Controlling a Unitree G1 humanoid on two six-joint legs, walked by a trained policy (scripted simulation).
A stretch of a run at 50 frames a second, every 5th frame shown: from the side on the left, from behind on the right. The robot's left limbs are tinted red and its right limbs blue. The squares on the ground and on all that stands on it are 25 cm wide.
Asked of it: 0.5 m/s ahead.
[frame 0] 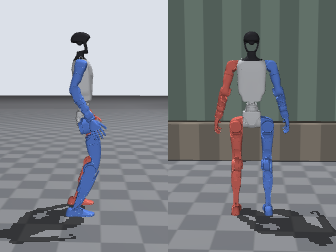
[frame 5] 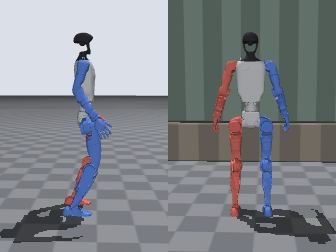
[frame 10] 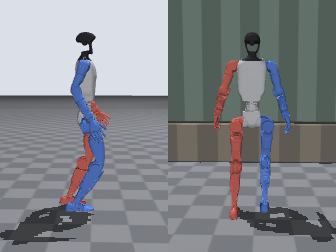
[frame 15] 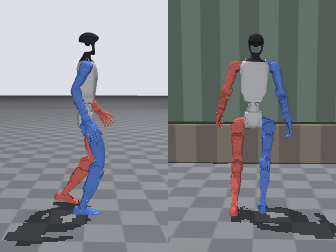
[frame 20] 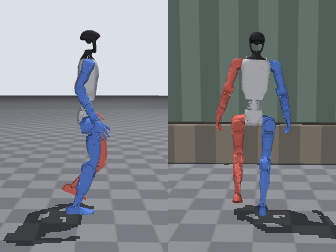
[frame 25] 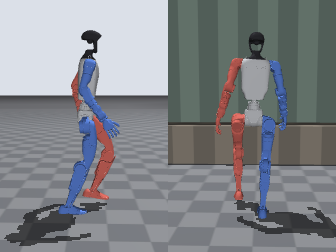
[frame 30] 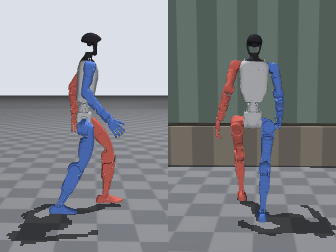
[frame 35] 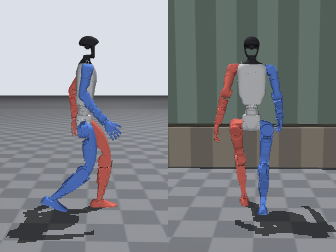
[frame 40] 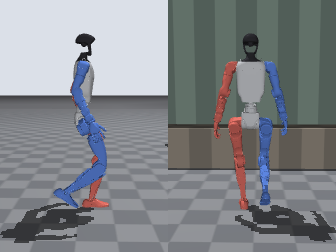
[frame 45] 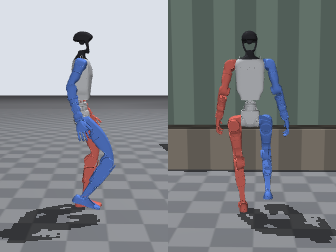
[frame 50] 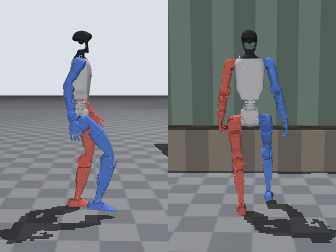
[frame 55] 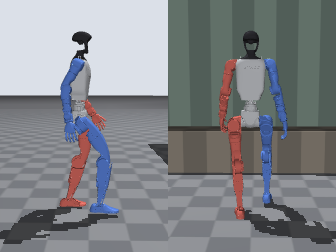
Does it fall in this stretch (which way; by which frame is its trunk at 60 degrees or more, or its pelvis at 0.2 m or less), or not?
no
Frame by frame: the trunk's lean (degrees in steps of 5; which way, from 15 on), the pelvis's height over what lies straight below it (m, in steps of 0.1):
0: 5, 0.8
5: 5, 0.8
10: 0, 0.8
15: 5, 0.8
20: 5, 0.8
25: 5, 0.8
30: 5, 0.8
35: 5, 0.7
40: 0, 0.8
45: 0, 0.8
50: 0, 0.8
55: 0, 0.8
